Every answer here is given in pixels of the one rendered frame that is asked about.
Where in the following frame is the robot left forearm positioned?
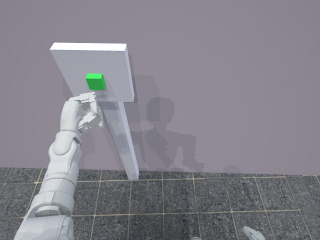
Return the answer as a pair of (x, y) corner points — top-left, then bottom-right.
(13, 130), (82, 240)

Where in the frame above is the robot left upper arm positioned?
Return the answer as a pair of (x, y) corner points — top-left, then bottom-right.
(16, 215), (74, 240)

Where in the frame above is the button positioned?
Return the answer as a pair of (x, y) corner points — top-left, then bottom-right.
(85, 73), (106, 90)

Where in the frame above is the robot left hand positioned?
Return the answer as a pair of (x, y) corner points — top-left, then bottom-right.
(60, 92), (104, 138)

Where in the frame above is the robot right hand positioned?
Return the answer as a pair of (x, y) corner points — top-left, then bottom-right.
(243, 226), (265, 240)

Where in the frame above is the panel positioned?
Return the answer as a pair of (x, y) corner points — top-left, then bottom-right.
(50, 42), (139, 181)

